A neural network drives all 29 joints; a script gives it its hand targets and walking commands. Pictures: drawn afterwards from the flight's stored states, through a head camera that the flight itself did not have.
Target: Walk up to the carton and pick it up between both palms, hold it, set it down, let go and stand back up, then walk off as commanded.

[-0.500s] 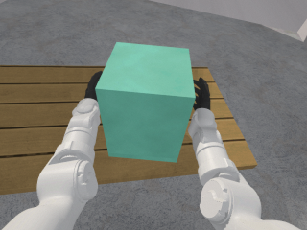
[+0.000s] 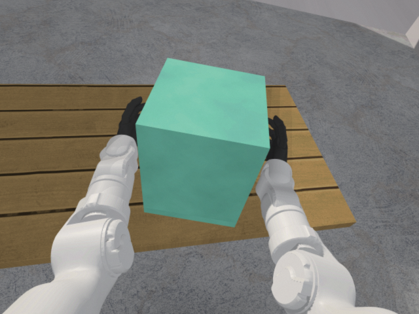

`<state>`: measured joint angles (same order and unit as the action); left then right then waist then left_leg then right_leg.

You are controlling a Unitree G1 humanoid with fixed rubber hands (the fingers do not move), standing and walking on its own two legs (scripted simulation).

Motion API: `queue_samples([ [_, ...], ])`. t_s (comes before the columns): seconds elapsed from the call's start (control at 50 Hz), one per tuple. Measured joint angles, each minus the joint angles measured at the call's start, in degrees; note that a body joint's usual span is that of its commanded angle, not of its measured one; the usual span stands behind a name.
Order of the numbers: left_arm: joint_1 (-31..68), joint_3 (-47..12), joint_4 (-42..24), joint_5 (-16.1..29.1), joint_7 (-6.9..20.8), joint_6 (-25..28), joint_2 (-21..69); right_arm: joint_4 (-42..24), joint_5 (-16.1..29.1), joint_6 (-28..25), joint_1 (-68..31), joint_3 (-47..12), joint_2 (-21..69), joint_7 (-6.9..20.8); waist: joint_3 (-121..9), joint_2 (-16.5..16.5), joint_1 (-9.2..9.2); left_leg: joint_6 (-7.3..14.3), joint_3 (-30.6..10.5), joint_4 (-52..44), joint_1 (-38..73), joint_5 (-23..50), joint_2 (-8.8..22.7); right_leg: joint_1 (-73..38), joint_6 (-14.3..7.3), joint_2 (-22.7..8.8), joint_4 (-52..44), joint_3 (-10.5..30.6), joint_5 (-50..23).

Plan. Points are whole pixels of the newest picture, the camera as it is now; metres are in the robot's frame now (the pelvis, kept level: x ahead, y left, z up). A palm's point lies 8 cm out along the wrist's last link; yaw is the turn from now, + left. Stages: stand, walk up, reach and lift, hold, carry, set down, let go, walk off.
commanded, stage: set down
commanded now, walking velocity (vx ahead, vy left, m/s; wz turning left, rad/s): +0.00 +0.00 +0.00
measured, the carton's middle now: (202, 146) +0.43 +0.01 +0.05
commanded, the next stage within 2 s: none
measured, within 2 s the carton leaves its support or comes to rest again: rests again in 0.94 s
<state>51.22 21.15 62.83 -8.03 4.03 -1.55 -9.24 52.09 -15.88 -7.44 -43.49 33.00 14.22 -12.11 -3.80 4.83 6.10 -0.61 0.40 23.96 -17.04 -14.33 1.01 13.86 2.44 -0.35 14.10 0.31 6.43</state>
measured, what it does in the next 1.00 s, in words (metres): stands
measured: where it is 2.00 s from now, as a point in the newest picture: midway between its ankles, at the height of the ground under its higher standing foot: outside the picture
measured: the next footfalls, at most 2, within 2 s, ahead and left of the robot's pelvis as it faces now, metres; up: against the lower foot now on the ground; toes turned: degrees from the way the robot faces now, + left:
none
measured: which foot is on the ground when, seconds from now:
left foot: down 0.00-1.00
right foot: down 0.00-1.00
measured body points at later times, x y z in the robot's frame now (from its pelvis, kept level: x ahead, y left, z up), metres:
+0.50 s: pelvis -0.01 +0.00 +0.00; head +0.03 +0.05 +0.44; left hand +0.45 +0.14 +0.06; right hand +0.38 -0.14 +0.06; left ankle -0.03 +0.09 -0.75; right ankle -0.02 -0.16 -0.75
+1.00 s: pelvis -0.03 +0.01 -0.01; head +0.02 +0.05 +0.43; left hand +0.43 +0.15 +0.05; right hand +0.37 -0.14 +0.05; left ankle -0.03 +0.09 -0.75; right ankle -0.02 -0.16 -0.75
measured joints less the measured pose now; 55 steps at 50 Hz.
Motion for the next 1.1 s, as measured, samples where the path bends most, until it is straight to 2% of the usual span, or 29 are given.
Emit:
queue_samples([
  [0.14,0.0,0.0,0.6,-0.8,0.0,0.3,0.0,1.0,-1.6,-0.6,0.0,0.9,0.0,0.0,1.6,0.0,0.0,0.0,0.3,0.5,0.0,-0.1,0.0,0.0,0.1,-0.1,0.2,0.0,0.0],
  [0.38,0.0,0.0,2.2,-0.9,0.0,3.5,0.0,3.2,-2.9,-4.6,0.1,2.7,0.0,0.0,2.1,-0.2,0.0,0.0,0.5,1.5,-0.4,-0.3,0.0,0.0,0.2,-0.1,0.5,0.0,0.7],
  [0.52,0.0,-0.1,2.4,-0.9,-0.6,3.5,0.0,5.2,-2.9,-3.5,-0.9,2.8,-0.9,-0.2,2.7,-1.0,0.0,0.0,0.5,2.3,-0.4,-0.4,0.0,0.1,0.3,-0.2,1.5,0.0,1.0],
  [0.6,0.0,-1.2,2.4,-0.9,-1.3,3.5,0.0,6.7,-2.9,-1.6,-1.7,2.9,-1.8,-1.2,2.9,-1.7,0.0,0.2,0.5,3.3,-0.8,-0.8,0.0,0.6,0.4,-0.2,2.8,0.0,1.5],
  [0.88,0.4,-5.1,4.8,0.0,-2.8,4.2,-1.4,7.1,0.4,-0.5,-2.4,-1.3,-3.2,-3.2,2.9,-2.2,0.0,0.7,0.5,7.4,-4.7,-1.7,0.0,4.5,0.7,-0.2,6.9,0.0,2.5],
  [0.94,0.4,-6.8,4.8,1.6,-3.2,4.3,-1.8,8.2,1.7,-1.1,-2.6,-2.3,-3.8,-3.6,2.9,-2.2,0.0,0.7,0.5,8.0,-5.0,-1.8,0.0,4.6,0.8,-0.2,7.2,0.0,2.5],
  [1.1,1.1,-11.7,6.5,6.2,-4.1,4.4,-2.7,9.3,4.8,1.2,-4.0,-3.7,-5.1,-4.4,2.9,-2.4,0.0,0.7,0.4,10.0,-6.4,-2.3,0.0,5.6,1.0,-0.2,8.5,0.0,2.6],
])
